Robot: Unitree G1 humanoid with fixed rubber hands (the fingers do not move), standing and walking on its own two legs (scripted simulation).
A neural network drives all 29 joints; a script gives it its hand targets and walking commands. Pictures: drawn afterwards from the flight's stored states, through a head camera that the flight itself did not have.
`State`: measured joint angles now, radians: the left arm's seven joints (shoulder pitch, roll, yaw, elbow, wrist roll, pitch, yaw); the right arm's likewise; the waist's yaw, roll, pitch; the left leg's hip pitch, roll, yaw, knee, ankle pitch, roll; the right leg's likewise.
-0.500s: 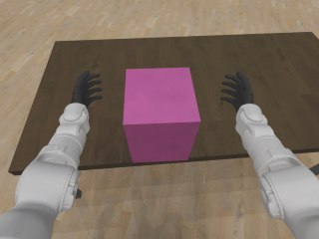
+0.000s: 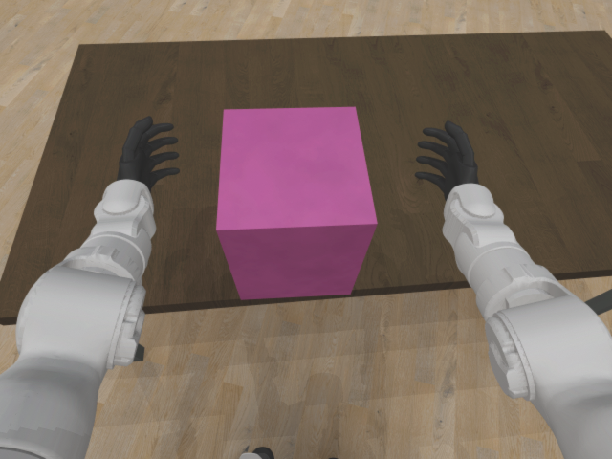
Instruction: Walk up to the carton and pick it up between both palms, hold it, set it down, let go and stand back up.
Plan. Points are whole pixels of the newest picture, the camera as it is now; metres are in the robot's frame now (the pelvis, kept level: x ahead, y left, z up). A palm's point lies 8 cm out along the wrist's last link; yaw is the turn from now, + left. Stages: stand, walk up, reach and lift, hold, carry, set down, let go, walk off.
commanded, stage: reach and lift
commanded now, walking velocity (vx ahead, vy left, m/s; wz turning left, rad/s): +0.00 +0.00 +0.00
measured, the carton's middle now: (293, 211) +0.50 +0.04 -0.07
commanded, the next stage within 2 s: none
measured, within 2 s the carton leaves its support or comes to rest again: neither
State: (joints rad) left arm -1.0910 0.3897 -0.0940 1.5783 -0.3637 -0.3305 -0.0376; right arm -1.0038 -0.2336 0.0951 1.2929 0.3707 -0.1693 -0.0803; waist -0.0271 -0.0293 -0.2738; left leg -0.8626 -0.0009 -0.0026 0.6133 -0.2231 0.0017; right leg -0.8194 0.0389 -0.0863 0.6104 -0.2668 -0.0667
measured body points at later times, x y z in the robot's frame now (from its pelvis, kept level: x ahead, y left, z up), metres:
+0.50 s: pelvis +0.01 +0.02 -0.02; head +0.17 +0.03 +0.40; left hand +0.49 +0.22 -0.02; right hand +0.48 -0.16 -0.01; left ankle +0.01 +0.12 -0.71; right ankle -0.01 -0.07 -0.71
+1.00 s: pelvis -0.01 +0.03 -0.02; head +0.15 +0.05 +0.40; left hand +0.48 +0.20 -0.01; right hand +0.47 -0.12 +0.00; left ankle +0.01 +0.12 -0.71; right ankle -0.01 -0.07 -0.71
